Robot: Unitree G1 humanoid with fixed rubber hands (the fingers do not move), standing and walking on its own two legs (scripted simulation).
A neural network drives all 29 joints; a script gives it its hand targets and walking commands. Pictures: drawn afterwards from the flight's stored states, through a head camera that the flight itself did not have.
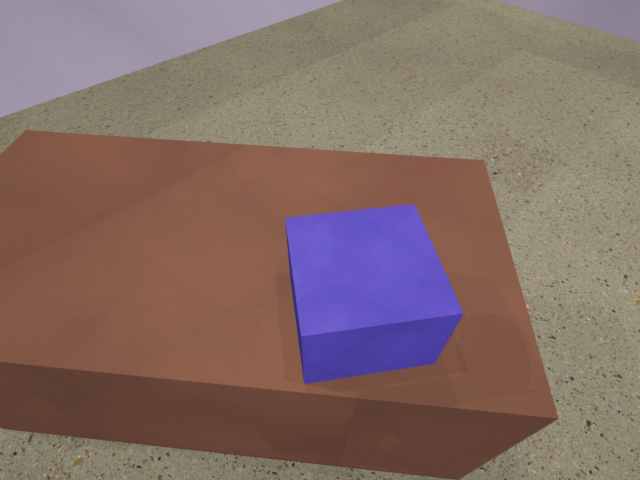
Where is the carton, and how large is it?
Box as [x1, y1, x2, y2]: [285, 204, 463, 383]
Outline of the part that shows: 414,204 285,218 290,277 304,383 434,363 463,313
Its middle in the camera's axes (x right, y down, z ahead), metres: +0.07 +0.09 +0.67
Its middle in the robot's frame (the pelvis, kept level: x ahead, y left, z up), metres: +0.45 -0.02 -0.10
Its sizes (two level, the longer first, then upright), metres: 0.233 0.225 0.178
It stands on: a pedestal, 0.58 m high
